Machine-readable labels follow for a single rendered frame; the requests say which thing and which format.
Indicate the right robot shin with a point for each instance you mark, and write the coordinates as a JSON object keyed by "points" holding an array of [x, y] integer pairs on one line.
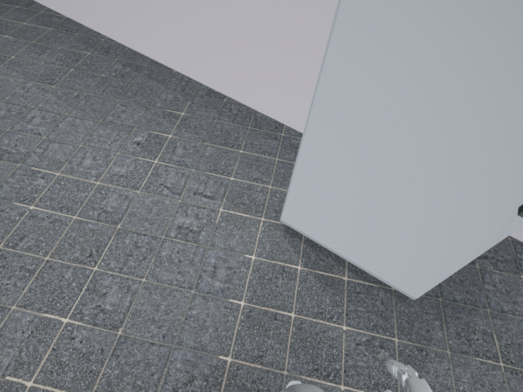
{"points": [[292, 383]]}

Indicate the right robot hand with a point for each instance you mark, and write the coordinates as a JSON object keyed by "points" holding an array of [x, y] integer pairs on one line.
{"points": [[407, 377]]}

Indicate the fridge door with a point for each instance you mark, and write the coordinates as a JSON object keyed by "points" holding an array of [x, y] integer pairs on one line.
{"points": [[412, 161]]}

